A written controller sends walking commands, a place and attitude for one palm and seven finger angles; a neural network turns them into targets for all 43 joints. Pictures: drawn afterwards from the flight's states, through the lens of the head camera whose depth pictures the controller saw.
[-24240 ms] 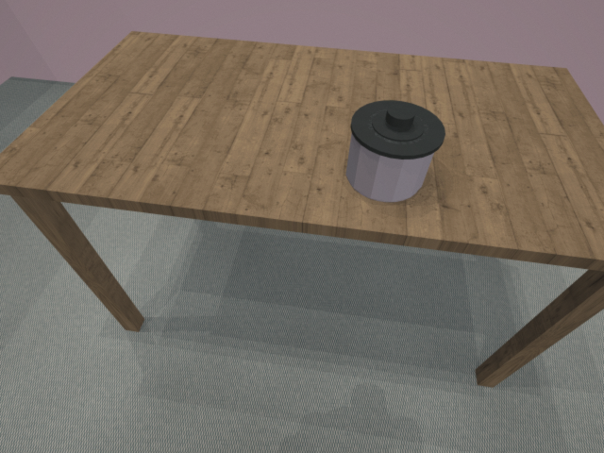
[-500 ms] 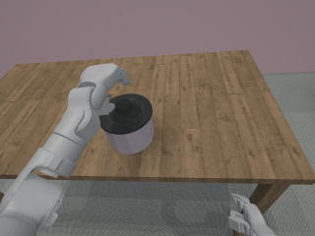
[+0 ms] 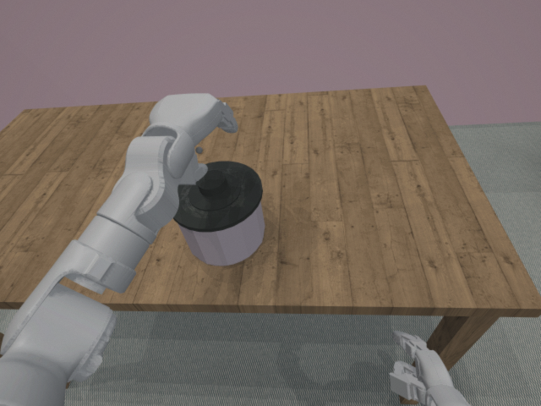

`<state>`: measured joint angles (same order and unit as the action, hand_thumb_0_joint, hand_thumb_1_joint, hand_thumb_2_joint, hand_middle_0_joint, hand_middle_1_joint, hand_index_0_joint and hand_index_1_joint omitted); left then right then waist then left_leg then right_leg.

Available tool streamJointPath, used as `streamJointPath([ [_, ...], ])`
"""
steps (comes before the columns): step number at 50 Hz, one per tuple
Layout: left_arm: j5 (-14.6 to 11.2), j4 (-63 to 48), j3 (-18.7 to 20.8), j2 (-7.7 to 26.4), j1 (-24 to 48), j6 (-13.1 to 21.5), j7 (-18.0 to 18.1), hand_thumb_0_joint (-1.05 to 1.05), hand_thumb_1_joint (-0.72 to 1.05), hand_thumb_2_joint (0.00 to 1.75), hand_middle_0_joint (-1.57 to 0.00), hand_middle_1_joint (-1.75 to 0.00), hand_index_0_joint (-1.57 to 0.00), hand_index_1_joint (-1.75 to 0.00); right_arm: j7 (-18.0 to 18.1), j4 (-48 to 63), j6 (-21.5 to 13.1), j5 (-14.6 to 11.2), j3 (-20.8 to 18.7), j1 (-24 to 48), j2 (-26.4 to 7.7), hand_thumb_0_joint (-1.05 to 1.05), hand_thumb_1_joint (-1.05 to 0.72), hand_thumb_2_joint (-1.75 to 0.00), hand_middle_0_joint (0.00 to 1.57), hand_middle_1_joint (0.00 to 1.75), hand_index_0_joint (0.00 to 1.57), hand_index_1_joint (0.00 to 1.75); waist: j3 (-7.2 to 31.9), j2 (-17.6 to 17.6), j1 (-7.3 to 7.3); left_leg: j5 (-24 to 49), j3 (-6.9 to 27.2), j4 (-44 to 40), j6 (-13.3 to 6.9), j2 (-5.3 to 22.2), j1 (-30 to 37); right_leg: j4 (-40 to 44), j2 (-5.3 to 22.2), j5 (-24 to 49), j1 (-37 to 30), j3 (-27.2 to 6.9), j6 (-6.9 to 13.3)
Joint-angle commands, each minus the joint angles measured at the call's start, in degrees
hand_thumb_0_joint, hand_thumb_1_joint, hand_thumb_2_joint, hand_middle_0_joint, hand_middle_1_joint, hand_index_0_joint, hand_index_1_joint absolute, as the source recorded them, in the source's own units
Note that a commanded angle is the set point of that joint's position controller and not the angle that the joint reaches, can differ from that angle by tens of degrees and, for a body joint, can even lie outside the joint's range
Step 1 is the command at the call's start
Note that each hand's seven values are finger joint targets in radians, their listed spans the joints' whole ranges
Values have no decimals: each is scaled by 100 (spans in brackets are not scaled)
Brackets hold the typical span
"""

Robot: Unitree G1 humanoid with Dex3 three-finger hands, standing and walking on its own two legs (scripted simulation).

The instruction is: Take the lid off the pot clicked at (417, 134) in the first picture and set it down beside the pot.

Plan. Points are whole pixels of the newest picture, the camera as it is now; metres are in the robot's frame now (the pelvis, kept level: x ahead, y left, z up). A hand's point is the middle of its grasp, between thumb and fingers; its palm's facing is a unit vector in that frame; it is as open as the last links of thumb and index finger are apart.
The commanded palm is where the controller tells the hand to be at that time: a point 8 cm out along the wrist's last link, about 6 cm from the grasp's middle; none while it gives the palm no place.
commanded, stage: move the open hand above the knob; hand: left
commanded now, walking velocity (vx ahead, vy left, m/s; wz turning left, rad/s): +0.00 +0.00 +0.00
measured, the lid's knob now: (212, 183) +0.44 +0.12 +0.11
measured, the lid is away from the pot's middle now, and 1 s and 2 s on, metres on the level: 0.00 0.00 0.01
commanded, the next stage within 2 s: lower the open fingers around the knob in 0.50 s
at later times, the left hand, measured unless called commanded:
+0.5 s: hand (198, 180) +0.39 +0.12 +0.16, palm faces -0.16 -0.04 -0.99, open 10.1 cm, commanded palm +0.38 +0.14 +0.24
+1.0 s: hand (187, 170) +0.42 +0.15 +0.16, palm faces -0.16 -0.10 -0.98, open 10.1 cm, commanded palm +0.38 +0.14 +0.21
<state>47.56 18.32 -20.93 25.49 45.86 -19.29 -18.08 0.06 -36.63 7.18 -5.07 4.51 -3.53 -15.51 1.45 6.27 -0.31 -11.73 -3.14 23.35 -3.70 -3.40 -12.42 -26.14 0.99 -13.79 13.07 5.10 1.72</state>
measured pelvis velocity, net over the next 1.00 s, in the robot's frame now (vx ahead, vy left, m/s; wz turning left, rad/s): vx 0.00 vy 0.00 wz -0.01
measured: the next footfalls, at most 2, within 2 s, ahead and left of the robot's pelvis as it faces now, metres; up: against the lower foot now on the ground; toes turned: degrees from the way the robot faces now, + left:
none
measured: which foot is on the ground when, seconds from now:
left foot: down 0.00-1.00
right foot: down 0.00-1.00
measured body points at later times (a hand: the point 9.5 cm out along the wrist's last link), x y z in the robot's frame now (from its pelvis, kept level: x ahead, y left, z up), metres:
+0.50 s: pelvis +0.00 +0.00 +0.00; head +0.00 -0.04 +0.45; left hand +0.39 +0.12 +0.22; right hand +0.21 -0.21 -0.10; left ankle +0.01 +0.08 -0.74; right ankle +0.00 -0.10 -0.74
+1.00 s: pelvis +0.00 +0.00 +0.00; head +0.00 -0.04 +0.45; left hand +0.42 +0.15 +0.22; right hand +0.19 -0.22 -0.11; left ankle +0.01 +0.08 -0.74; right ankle +0.00 -0.10 -0.74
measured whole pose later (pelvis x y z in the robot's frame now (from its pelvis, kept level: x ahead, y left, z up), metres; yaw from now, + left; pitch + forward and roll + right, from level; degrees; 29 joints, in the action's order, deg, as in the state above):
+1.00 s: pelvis +0.00 +0.00 +0.00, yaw +0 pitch +1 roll +0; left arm 47.3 23.3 -18.5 24.2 43.2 -22.1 -18.1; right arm -0.8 -35.3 8.4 -5.6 4.3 -5.2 -15.6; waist 1.8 5.7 0.2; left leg -11.8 -3.5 23.5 -4.0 -3.3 -13.1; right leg -25.6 0.8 -13.3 13.6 4.6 1.4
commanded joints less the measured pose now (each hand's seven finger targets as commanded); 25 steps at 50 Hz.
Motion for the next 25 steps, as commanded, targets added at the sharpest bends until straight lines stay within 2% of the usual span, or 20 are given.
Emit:
streamJointPath([
  [1, 50, 226, 636, 457, 1111, -217, 148, 0, -34, 153, -84, -8, -84, -8, -43, 1017, -139, -55, -111, 842, -521, 0, -90, -90, 20, 30, 20, 30, 1139, -1268, -112, 995, 383, -250, 130, 297, -9, 241, 103, 1380, -585, -352, 16],
  [3, -5, -499, 387, 116, 1018, -190, 35, 0, -34, 153, -84, -8, -84, -8, -152, 1258, -55, -83, -215, 1036, -546, 0, -90, -90, 20, 30, 20, 30, 1526, -1144, -52, 1232, 397, -122, 79, 301, 218, 178, 129, 1620, -698, -352, 53],
  [4, 81, -1022, 289, 148, 1375, -181, -14, 0, -34, 153, -84, -8, -84, -8, -186, 1338, -12, -74, -219, 1109, -506, 0, -90, -90, 20, 30, 20, 30, 1916, -1013, -47, 1392, 381, -98, 47, 289, 393, 130, 133, 1726, -847, -394, 44],
  [6, 227, -1907, 749, 998, 2488, -150, 19, 0, -34, 153, -84, -8, -84, -8, -147, 1394, -17, -46, -245, 1097, -502, 0, -90, -90, 20, 30, 20, 30, 2445, -733, -1, 1547, 452, -35, -19, 250, 620, 92, 137, 1914, -1082, -490, 61],
  [7, 321, -2344, 995, 1497, 3296, -102, 84, 0, -34, 153, -84, -8, -84, -8, -95, 1373, -94, -32, -232, 1046, -487, 0, -90, -90, 20, 30, 20, 30, 2708, -411, 22, 1662, 514, -34, -35, 223, 782, 47, 118, 1978, -1152, -531, 80],
  [8, 267, -2650, 1273, 1911, 3851, -32, 188, 0, -34, 153, -84, -8, -84, -8, -60, 1293, -172, 7, -252, 1017, -519, 0, -90, -90, 20, 30, 20, 30, 2777, -342, 83, 1716, 591, 15, -65, 219, 903, 53, 87, 1985, -1131, -540, 96],
  [9, 376, -2558, 1372, 2064, 4093, -23, 258, 0, -34, 153, -84, -8, -84, -8, -14, 1196, -305, 27, -237, 819, -441, 0, -90, -90, 20, 30, 20, 30, 2959, -202, 53, 1844, 630, -18, -61, 203, 977, 11, 43, 2043, -1228, -556, 99],
  [11, 398, -1435, 1617, 2161, 3505, -154, 327, 0, -34, 153, -84, -8, -84, -8, 50, 898, -347, 41, -187, 654, -480, 0, -90, -90, 20, 30, 20, 30, 2466, -374, -23, 1695, 624, -116, -19, 231, 743, 101, 27, 1893, -1062, -494, 127],
  [12, 340, -661, 1443, 1835, 2915, -232, 314, 0, -34, 153, -84, -8, -84, -8, 72, 812, -310, 25, -137, 656, -478, 0, -90, -90, 20, 30, 20, 30, 1921, -652, -29, 1488, 549, -165, 8, 239, 482, 181, 33, 1737, -856, -472, 115],
  [13, 172, -410, 1528, 1750, 2369, -221, 320, 0, -34, 153, -84, -8, -84, -8, 37, 755, -257, -3, -177, 589, -582, 0, -90, -90, 20, 30, 20, 30, 1713, -812, -37, 1397, 543, -195, 41, 259, 380, 237, 33, 1666, -817, -434, 114],
  [14, 153, -56, 1041, 1096, 1908, -242, 230, 0, -34, 153, -84, -8, -84, -8, 11, 852, -233, -13, -101, 725, -472, 0, -90, -90, 20, 30, 20, 30, 1372, -1106, -76, 1293, 461, -246, 83, 270, 169, 225, 63, 1567, -726, -401, 71],
  [16, -1, -134, 689, 504, 983, -239, 92, 0, -34, 153, -84, -8, -84, -8, -67, 1064, -168, -68, -140, 892, -506, 0, -90, -90, 20, 30, 20, 30, 1219, -1170, -124, 1189, 425, -202, 108, 301, 120, 220, 108, 1559, -628, -363, 43],
  [18, -106, -784, 235, -91, 777, -222, -55, 0, -34, 153, -84, -8, -84, -8, -184, 1279, -70, -105, -234, 1076, -519, 0, -90, -90, 20, 30, 20, 30, 1510, -1042, -25, 1412, 428, -79, 72, 300, 368, 179, 119, 1739, -636, -337, 65],
  [19, -6, -1355, 36, -116, 1289, -204, -114, 0, -34, 153, -84, -8, -84, -8, -229, 1335, -10, -105, -231, 1156, -484, 0, -90, -90, 20, 30, 20, 30, 1842, -977, 22, 1502, 425, -61, 49, 304, 549, 159, 115, 1723, -662, -355, 50],
  [20, 50, -1658, 197, 176, 1653, -209, -117, 0, -34, 153, -84, -8, -84, -8, -230, 1390, 8, -98, -265, 1171, -480, 0, -90, -90, 20, 30, 20, 30, 1913, -856, 42, 1510, 469, -18, 12, 295, 613, 155, 103, 1724, -653, -358, 66],
  [21, 143, -1986, 499, 708, 2289, -185, -65, 0, -34, 153, -84, -8, -84, -8, -196, 1365, 3, -78, -255, 1129, -497, 0, -90, -90, 20, 30, 20, 30, 2116, -702, 68, 1450, 501, -35, -1, 275, 685, 154, 96, 1663, -724, -400, 73],
  [22, 273, -2377, 899, 1358, 3088, -141, 13, 0, -34, 153, -84, -8, -84, -8, -131, 1333, -71, -42, -249, 1069, -491, 0, -90, -90, 20, 30, 20, 30, 2393, -570, 58, 1430, 539, -44, -23, 240, 768, 137, 86, 1691, -909, -487, 79],
  [23, 235, -2577, 1368, 2019, 3589, -69, 140, 0, -34, 153, -84, -8, -84, -8, -74, 1239, -133, -4, -248, 1058, -566, 0, -90, -90, 20, 30, 20, 30, 2495, -439, 84, 1361, 591, -38, -44, 235, 806, 136, 67, 1624, -973, -509, 93],
  [24, 389, -2515, 1378, 2128, 4062, -46, 231, 0, -34, 153, -84, -8, -84, -8, -5, 1143, -255, 16, -202, 870, -458, 0, -90, -90, 20, 30, 20, 30, 2758, -251, 67, 1489, 629, -101, -44, 201, 902, 83, 15, 1658, -1079, -528, 104],
  [25, 436, -1980, 1560, 2265, 4002, -98, 296, 0, -34, 153, -84, -8, -84, -8, 47, 982, -319, 35, -186, 806, -475, 0, -90, -90, 20, 30, 20, 30, 2576, -400, 37, 1536, 673, -108, -31, 209, 795, 102, 1, 1742, -1084, -508, 131],
])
